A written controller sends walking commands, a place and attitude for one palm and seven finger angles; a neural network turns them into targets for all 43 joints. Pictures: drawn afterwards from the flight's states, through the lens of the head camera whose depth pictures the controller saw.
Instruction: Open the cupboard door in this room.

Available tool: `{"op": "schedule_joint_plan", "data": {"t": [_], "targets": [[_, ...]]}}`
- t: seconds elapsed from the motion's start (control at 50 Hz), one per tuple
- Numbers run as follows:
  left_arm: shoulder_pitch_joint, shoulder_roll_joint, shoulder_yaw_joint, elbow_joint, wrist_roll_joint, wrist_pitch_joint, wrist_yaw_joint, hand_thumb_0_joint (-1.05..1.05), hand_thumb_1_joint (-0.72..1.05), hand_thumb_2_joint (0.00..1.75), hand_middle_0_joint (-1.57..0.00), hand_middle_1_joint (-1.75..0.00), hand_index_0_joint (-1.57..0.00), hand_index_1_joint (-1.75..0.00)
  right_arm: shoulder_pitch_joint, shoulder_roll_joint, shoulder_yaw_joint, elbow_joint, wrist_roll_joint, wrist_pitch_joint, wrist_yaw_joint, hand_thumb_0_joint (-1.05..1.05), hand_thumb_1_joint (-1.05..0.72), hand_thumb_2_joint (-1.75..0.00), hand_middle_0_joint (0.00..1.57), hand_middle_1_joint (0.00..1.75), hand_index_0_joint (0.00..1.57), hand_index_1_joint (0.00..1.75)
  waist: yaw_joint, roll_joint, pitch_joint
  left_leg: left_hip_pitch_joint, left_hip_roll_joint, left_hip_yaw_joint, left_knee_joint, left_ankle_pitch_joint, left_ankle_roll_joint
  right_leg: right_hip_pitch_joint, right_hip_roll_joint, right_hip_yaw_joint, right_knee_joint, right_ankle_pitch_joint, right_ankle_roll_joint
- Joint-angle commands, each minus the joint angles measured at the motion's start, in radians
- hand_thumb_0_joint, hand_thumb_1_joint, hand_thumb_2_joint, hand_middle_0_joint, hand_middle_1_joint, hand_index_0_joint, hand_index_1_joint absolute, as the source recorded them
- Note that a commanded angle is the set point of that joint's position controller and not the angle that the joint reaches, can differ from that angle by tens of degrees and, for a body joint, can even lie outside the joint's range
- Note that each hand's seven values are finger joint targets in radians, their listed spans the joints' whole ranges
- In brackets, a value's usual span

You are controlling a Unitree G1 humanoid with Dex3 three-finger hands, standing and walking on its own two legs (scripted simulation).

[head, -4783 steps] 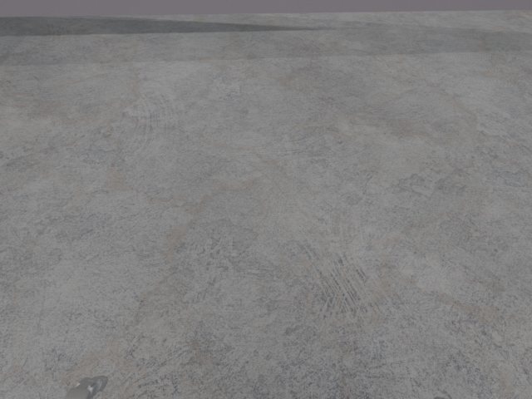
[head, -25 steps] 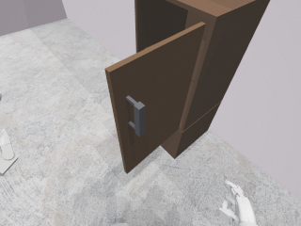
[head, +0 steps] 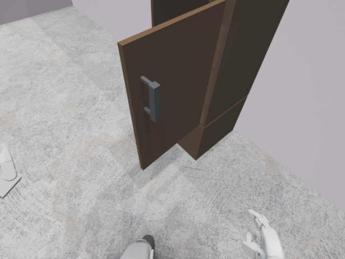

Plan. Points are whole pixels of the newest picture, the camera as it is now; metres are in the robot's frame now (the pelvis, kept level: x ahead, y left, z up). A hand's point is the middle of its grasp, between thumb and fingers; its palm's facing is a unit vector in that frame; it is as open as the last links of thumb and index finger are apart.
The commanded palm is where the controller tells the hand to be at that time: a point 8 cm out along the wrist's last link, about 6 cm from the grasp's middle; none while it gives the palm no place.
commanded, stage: stop stepping back and stand still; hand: left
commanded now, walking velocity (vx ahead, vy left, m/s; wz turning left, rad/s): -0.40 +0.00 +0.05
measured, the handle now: (150, 99) +0.50 +0.12 +0.05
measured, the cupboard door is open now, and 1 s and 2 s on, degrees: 93 93 93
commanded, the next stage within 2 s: let the arm hang, fingers relaxed in 0.90 s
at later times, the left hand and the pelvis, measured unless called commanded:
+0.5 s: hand out of the picture +0.10 +0.24 +0.18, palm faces +0.44 -0.76 -0.48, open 7.4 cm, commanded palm +0.06 +0.27 +0.19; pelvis -0.08 -0.03 +0.02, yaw +0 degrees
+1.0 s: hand out of the picture +0.10 +0.25 +0.18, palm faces +0.47 -0.74 -0.47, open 7.4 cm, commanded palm none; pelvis -0.08 -0.02 +0.01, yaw +3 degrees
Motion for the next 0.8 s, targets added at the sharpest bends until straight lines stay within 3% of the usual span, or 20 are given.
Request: {"op": "schedule_joint_plan", "data": {"t": [0.0, 0.02, 0.08, 0.1, 0.12, 0.14, 0.16, 0.2, 0.22, 0.28, 0.34, 0.36, 0.38, 0.4, 0.44, 0.5, 0.6, 0.64, 0.7, 0.78], "targets": [[-0.111, 0.259, 0.148, -0.175, 0.018, -0.068, 0.004, 0.0, 0.9, 0.9, -0.2, -0.3, -0.2, -0.3, -0.083, -0.116, -0.04, -0.14, 0.012, -0.052, -0.037, 0.0, -0.9, -0.9, 0.2, 0.3, 0.2, 0.3, -0.01, -0.262, -0.179, 0.066, -0.082, 0.007, 0.386, -0.331, -0.008, 0.047, -0.313, 0.121, -0.087, 1.155, -0.076], [-0.093, 0.291, 0.186, -0.18, 0.022, -0.048, -0.001, 0.0, 0.9, 0.9, -0.2, -0.3, -0.2, -0.3, -0.128, -0.127, -0.039, -0.176, 0.017, -0.046, -0.042, 0.0, -0.9, -0.9, 0.2, 0.3, 0.2, 0.3, -0.005, -0.283, -0.199, 0.074, -0.08, 0.033, 0.33, -0.3, -0.003, 0.086, -0.287, 0.112, -0.02, 1.3, -0.039], [0.012, 0.205, 0.151, -0.182, 0.0, -0.02, -0.003, 0.0, 0.9, 0.9, -0.2, -0.3, -0.2, -0.3, -0.106, -0.124, -0.009, -0.175, 0.018, -0.024, -0.063, 0.0, -0.9, -0.9, 0.2, 0.3, 0.2, 0.3, -0.05, 0.008, -0.204, 0.334, -0.122, 0.109, -0.011, 0.046, 0.015, 0.035, -0.173, 0.005, 0.093, 1.113, -0.015], [0.021, 0.202, 0.144, -0.198, -0.011, -0.016, 0.0, 0.0, 0.9, 0.9, -0.2, -0.3, -0.2, -0.3, -0.082, -0.148, -0.017, -0.169, 0.019, -0.025, -0.061, 0.0, -0.9, -0.9, 0.2, 0.3, 0.2, 0.3, -0.055, 0.109, -0.233, 0.48, -0.052, 0.052, -0.109, 0.355, 0.039, -0.038, -0.129, -0.017, 0.161, 0.899, 0.022], [0.04, 0.206, 0.141, -0.235, -0.014, -0.013, -0.003, 0.0, 0.9, 0.9, -0.2, -0.3, -0.2, -0.3, -0.06, -0.177, -0.041, -0.172, 0.019, -0.038, -0.053, 0.0, -0.9, -0.9, 0.2, 0.3, 0.2, 0.3, -0.038, 0.205, -0.27, 0.625, 0.099, -0.113, -0.107, 0.646, 0.094, -0.172, -0.07, -0.029, 0.267, 0.349, 0.041], [0.042, 0.193, 0.131, -0.229, -0.01, -0.022, -0.002, 0.0, 0.9, 0.9, -0.2, -0.3, -0.2, -0.3, -0.005, -0.173, -0.05, -0.169, 0.012, -0.049, -0.036, 0.0, -0.9, -0.9, 0.2, 0.3, 0.2, 0.3, -0.031, 0.217, -0.27, 0.634, 0.195, -0.232, -0.145, 0.714, 0.146, -0.22, -0.028, 0.024, 0.337, -0.083, 0.03], [-0.019, 0.165, 0.095, -0.209, -0.012, -0.033, -0.011, 0.0, 0.9, 0.9, -0.2, -0.3, -0.2, -0.3, 0.013, -0.186, -0.059, -0.155, 0.02, -0.061, -0.026, 0.0, -0.9, -0.9, 0.2, 0.3, 0.2, 0.3, -0.041, 0.137, -0.167, 0.541, 0.206, -0.221, -0.212, 0.508, 0.147, -0.22, -0.021, 0.055, 0.363, -0.196, 0.021], [0.046, 0.178, 0.141, -0.125, -0.003, -0.009, 0.004, 0.0, 0.9, 0.9, -0.2, -0.3, -0.2, -0.3, -0.006, -0.167, -0.056, -0.167, 0.003, -0.072, -0.032, 0.0, -0.9, -0.9, 0.2, 0.3, 0.2, 0.3, -0.037, 0.174, -0.125, 0.427, 0.21, -0.269, -0.293, 0.174, 0.157, -0.218, -0.034, 0.028, 0.32, -0.106, 0.032], [0.04, 0.21, 0.167, -0.143, 0.0, -0.01, 0.007, 0.0, 0.9, 0.9, -0.2, -0.3, -0.2, -0.3, -0.013, -0.169, -0.055, -0.164, -0.004, -0.076, -0.032, 0.0, -0.9, -0.9, 0.2, 0.3, 0.2, 0.3, -0.037, 0.233, -0.14, 0.421, 0.181, -0.229, -0.301, 0.087, 0.14, -0.188, -0.049, 0.022, 0.277, -0.052, 0.031], [0.06, 0.174, 0.13, -0.146, 0.009, -0.005, 0.011, 0.0, 0.9, 0.9, -0.2, -0.3, -0.2, -0.3, -0.034, -0.159, -0.046, -0.192, 0.005, -0.059, -0.036, 0.0, -0.9, -0.9, 0.2, 0.3, 0.2, 0.3, -0.044, 0.203, -0.074, 0.16, 0.135, -0.159, -0.403, -0.385, 0.111, 0.013, -0.029, -0.043, 0.152, 0.001, 0.027], [0.04, 0.175, 0.116, -0.131, 0.025, -0.015, 0.007, 0.0, 0.9, 0.9, -0.2, -0.3, -0.2, -0.3, -0.056, -0.161, -0.052, -0.212, 0.005, -0.04, -0.042, 0.0, -0.9, -0.9, 0.2, 0.3, 0.2, 0.3, -0.045, 0.158, -0.035, -0.007, 0.046, -0.073, -0.309, -0.526, 0.061, 0.154, -0.038, -0.054, -0.028, 0.027, 0.002], [0.04, 0.188, 0.118, -0.108, 0.029, -0.018, 0.006, 0.0, 0.9, 0.9, -0.2, -0.3, -0.2, -0.3, -0.05, -0.153, -0.059, -0.212, 0.003, -0.026, -0.04, 0.0, -0.9, -0.9, 0.2, 0.3, 0.2, 0.3, -0.048, 0.018, -0.029, 0.049, -0.026, -0.018, -0.095, -0.454, 0.035, 0.033, -0.125, 0.083, -0.18, -0.108, -0.042], [0.016, 0.208, 0.121, -0.124, 0.027, -0.021, 0.003, 0.0, 0.9, 0.9, -0.2, -0.3, -0.2, -0.3, -0.047, -0.157, -0.068, -0.204, 0.0, -0.017, -0.038, 0.0, -0.9, -0.9, 0.2, 0.3, 0.2, 0.3, -0.042, -0.171, -0.024, 0.135, -0.087, -0.002, 0.248, -0.333, 0.014, -0.195, -0.322, 0.394, -0.364, -0.321, -0.128], [-0.052, 0.204, 0.108, -0.148, 0.025, -0.022, 0.006, 0.0, 0.9, 0.9, -0.2, -0.3, -0.2, -0.3, -0.048, -0.162, -0.069, -0.178, -0.003, -0.015, -0.039, 0.0, -0.9, -0.9, 0.2, 0.3, 0.2, 0.3, -0.031, -0.224, 0.006, 0.091, -0.084, -0.024, 0.488, -0.312, 0.009, -0.299, -0.434, 0.534, -0.422, -0.399, -0.167], [-0.126, 0.196, 0.106, -0.125, 0.031, -0.042, 0.008, 0.0, 0.9, 0.9, -0.2, -0.3, -0.2, -0.3, -0.008, -0.162, -0.064, -0.139, -0.011, -0.025, -0.037, 0.0, -0.9, -0.9, 0.2, 0.3, 0.2, 0.3, -0.07, -0.116, -0.018, 0.058, -0.041, -0.045, 0.597, -0.226, 0.01, -0.277, -0.398, 0.411, -0.375, -0.306, -0.142], [-0.133, 0.172, 0.083, -0.021, 0.043, -0.059, 0.007, 0.0, 0.9, 0.9, -0.2, -0.3, -0.2, -0.3, -0.001, -0.14, -0.048, -0.13, -0.007, -0.033, -0.049, 0.0, -0.9, -0.9, 0.2, 0.3, 0.2, 0.3, -0.066, -0.054, -0.048, 0.154, -0.023, 0.03, 0.375, -0.171, 0.024, -0.243, -0.296, 0.191, -0.304, -0.158, -0.099], [-0.094, 0.161, 0.081, -0.021, 0.046, -0.062, 0.022, 0.0, 0.9, 0.9, -0.2, -0.3, -0.2, -0.3, 0.011, -0.143, -0.057, -0.132, -0.007, -0.064, -0.064, 0.0, -0.9, -0.9, 0.2, 0.3, 0.2, 0.3, -0.032, -0.125, -0.046, 0.289, -0.054, 0.097, -0.004, -0.259, 0.061, -0.141, -0.288, 0.199, -0.284, -0.157, -0.089], [-0.068, 0.164, 0.095, -0.075, 0.039, -0.067, 0.024, 0.0, 0.9, 0.9, -0.2, -0.3, -0.2, -0.3, 0.024, -0.15, -0.058, -0.146, -0.007, -0.068, -0.061, 0.0, -0.9, -0.9, 0.2, 0.3, 0.2, 0.3, -0.042, -0.043, -0.075, 0.362, -0.042, 0.063, -0.166, -0.236, 0.073, -0.09, -0.232, 0.154, -0.177, -0.05, -0.056], [-0.066, 0.178, 0.125, -0.164, 0.035, -0.086, 0.028, 0.0, 0.9, 0.9, -0.2, -0.3, -0.2, -0.3, 0.02, -0.179, -0.068, -0.174, -0.001, -0.069, -0.047, 0.0, -0.9, -0.9, 0.2, 0.3, 0.2, 0.3, -0.035, 0.193, -0.121, 0.454, 0.175, -0.222, -0.195, 0.066, 0.137, -0.172, -0.066, -0.02, 0.166, 0.222, 0.012], [-0.048, 0.165, 0.113, -0.121, 0.039, -0.07, 0.014, 0.0, 0.9, 0.9, -0.2, -0.3, -0.2, -0.3, 0.011, -0.157, -0.056, -0.149, 0.002, -0.077, -0.039, 0.0, -0.9, -0.9, 0.2, 0.3, 0.2, 0.3, -0.045, 0.218, -0.006, 0.291, 0.165, -0.112, -0.211, 0.026, 0.115, -0.126, -0.052, -0.073, 0.106, 0.111, 0.018]]}}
